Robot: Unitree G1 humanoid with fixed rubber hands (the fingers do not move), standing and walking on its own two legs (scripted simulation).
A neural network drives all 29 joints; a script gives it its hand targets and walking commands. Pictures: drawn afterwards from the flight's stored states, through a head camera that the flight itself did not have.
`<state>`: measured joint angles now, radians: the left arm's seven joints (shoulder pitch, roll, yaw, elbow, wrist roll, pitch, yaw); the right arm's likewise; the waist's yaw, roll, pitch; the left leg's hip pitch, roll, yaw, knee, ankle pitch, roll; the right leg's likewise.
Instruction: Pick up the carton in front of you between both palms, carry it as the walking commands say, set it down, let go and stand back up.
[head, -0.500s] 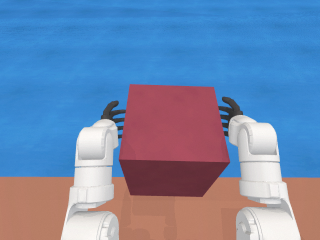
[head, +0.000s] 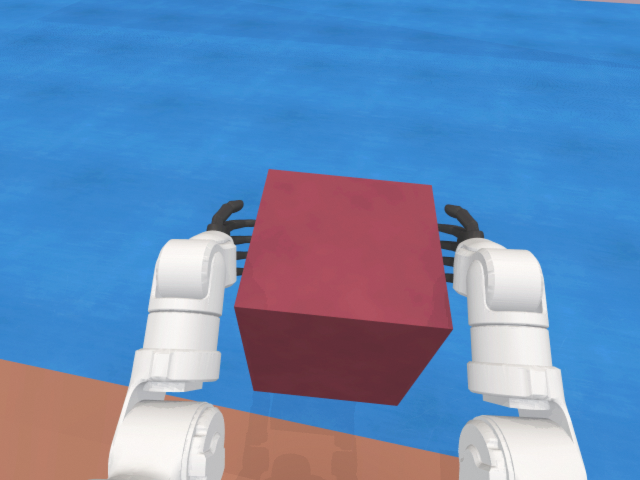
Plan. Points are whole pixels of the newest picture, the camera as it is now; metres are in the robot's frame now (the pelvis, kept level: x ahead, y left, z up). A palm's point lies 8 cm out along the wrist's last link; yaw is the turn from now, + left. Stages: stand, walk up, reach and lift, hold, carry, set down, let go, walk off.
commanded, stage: carry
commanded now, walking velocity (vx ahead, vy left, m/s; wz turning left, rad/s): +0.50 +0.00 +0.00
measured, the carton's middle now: (336, 294) +0.36 +0.03 +0.05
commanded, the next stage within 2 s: none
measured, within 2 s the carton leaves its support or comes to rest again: neither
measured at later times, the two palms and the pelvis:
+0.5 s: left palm (300, 142) +0.64 +0.11 +0.11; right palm (471, 156) +0.63 -0.19 +0.10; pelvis +0.28 -0.02 -0.03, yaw +1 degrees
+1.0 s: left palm (301, 89) +0.91 +0.14 +0.08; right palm (431, 95) +0.92 -0.16 +0.08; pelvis +0.56 -0.02 -0.04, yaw -1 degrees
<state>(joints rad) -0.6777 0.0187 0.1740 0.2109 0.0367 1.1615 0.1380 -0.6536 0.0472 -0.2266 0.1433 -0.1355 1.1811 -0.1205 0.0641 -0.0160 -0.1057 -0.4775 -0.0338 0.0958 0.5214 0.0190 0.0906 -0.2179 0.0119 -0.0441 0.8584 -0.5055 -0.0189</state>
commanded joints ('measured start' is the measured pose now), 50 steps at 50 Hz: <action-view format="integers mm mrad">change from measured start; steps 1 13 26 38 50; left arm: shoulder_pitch -680 -604 -534 -732 -629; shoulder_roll -1175 -1143 -982 -1171 -1154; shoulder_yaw -591 -621 -511 -637 -611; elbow -66 -267 -66 -296 -99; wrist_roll -439 -349 -306 -486 -429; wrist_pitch -2 -34 28 10 0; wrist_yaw -289 -191 -240 -273 -298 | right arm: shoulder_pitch -547 -706 -666 -677 -591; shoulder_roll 975 1112 1065 1087 1023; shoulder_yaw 540 723 658 661 619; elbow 33 -229 -15 -190 -44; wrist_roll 386 582 536 466 424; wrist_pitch -17 -44 2 -22 -15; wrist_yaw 227 256 256 170 220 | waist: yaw -113 -133 -3 -2 -112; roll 285 124 -294 -73 -50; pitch -467 -384 -535 -395 -412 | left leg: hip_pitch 799 636 -253 -375 468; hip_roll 424 241 -54 90 66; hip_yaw -653 -278 -98 -61 -12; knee -44 -65 881 531 -103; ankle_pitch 113 418 -649 -262 146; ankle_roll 207 124 -63 -83 -1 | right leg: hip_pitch -548 -566 624 367 88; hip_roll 22 -52 -430 -231 -104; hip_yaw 68 12 596 250 -24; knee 461 27 -324 -427 -6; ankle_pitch -105 330 827 818 860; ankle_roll -16 5 -312 -197 -34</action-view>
